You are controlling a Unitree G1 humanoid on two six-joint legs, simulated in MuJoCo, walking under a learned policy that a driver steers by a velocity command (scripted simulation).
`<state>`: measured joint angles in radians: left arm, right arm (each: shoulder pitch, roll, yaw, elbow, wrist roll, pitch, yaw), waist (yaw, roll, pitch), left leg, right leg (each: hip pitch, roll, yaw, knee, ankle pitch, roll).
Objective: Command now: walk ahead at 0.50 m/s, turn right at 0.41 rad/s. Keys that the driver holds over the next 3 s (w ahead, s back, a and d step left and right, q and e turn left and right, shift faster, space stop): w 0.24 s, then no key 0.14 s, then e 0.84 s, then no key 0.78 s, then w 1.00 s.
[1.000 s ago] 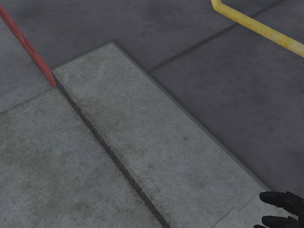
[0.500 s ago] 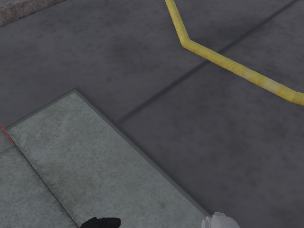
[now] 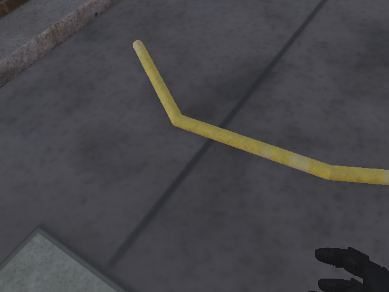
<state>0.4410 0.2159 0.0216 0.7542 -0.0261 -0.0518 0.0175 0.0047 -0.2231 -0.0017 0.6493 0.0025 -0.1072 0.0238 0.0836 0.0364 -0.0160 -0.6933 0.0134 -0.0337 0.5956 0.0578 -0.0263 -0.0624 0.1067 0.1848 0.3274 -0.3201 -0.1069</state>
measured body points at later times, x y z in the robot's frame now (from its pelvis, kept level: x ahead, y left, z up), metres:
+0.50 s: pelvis +0.29 +0.01 +0.00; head +0.32 +0.01 +0.45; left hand +0.53 +0.20 -0.08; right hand +0.28 -0.26 -0.13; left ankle +0.21 +0.12 -0.74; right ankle +0.43 -0.13 -0.71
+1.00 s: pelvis +0.37 +0.02 -0.02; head +0.40 +0.02 +0.43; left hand +0.60 +0.23 -0.11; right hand +0.43 -0.28 -0.11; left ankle +0.44 +0.12 -0.74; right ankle +0.43 -0.12 -0.73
